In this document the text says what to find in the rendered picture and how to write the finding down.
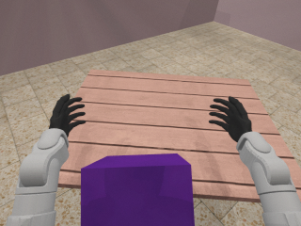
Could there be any carton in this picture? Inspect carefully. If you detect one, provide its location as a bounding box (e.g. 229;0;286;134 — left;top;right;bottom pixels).
81;153;195;226

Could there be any robot right hand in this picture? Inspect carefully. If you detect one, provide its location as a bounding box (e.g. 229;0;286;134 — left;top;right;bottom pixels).
209;96;252;142

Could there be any robot right forearm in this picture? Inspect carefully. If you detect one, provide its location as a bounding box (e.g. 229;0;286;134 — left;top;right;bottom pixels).
236;131;301;226

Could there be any table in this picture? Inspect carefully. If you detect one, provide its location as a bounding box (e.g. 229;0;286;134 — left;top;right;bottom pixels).
57;69;301;203

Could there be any robot left hand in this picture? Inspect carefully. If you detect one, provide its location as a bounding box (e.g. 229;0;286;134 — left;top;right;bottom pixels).
49;93;86;137

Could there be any robot left forearm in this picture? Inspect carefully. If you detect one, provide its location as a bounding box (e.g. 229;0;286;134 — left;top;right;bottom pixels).
6;128;70;226

